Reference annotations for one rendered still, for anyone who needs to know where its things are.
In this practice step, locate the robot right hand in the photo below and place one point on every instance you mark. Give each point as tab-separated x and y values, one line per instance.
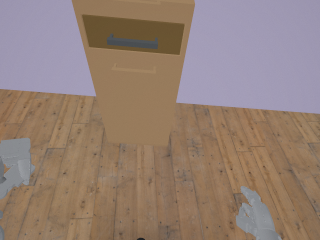
259	214

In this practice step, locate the cabinet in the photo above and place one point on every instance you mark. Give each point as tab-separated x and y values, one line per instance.
136	110

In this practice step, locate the robot left hand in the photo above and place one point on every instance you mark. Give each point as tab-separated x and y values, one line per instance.
15	154

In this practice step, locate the handle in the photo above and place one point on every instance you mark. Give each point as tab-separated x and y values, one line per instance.
133	4
133	72
132	42

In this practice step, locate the robot right forearm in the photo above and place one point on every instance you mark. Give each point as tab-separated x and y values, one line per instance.
267	234

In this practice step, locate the drawer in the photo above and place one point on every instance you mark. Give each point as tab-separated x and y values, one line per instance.
169	34

